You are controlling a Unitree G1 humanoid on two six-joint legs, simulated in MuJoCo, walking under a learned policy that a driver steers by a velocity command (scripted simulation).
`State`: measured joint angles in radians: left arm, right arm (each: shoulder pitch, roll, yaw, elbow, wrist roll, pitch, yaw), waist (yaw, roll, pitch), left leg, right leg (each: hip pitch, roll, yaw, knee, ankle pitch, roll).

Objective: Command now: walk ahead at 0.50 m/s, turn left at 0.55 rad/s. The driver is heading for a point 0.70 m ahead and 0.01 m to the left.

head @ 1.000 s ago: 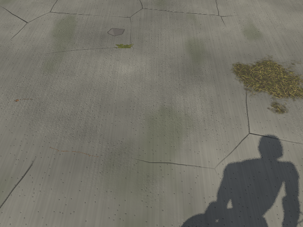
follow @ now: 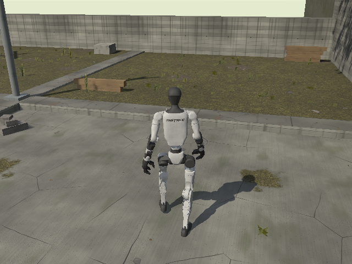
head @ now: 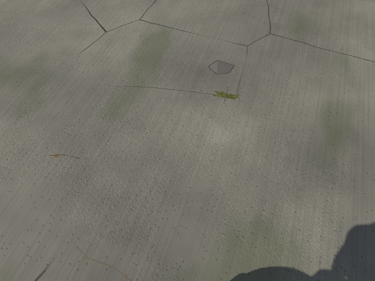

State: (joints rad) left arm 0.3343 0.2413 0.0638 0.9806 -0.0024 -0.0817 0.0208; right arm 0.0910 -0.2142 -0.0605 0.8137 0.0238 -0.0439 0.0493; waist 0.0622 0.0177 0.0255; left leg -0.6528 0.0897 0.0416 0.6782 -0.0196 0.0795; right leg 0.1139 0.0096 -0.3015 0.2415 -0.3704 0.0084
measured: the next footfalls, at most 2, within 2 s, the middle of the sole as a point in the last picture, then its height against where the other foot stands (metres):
left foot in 0.08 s outside the picture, level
right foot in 0.58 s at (218, 265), level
